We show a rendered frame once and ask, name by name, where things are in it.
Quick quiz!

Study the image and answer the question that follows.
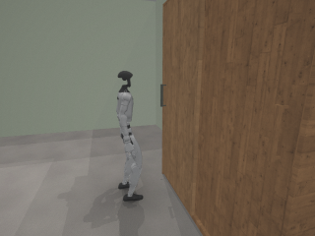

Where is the wardrobe door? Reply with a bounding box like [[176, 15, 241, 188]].
[[162, 0, 206, 216], [194, 0, 315, 236]]

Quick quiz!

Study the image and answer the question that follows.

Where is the handle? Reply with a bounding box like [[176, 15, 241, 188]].
[[160, 84, 166, 107], [266, 104, 284, 162]]

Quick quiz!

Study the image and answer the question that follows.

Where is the robot left thigh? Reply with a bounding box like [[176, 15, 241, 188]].
[[126, 133, 135, 164]]

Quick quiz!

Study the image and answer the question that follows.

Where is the right robot shin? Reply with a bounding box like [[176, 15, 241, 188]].
[[128, 166, 143, 197]]

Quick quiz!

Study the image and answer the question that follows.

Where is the robot right upper arm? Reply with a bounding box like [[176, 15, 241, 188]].
[[118, 92, 132, 120]]

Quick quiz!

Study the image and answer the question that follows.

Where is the right robot hand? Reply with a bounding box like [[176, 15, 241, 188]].
[[124, 142, 136, 160]]

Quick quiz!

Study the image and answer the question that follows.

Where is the right robot forearm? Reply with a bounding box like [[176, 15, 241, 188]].
[[119, 115, 131, 144]]

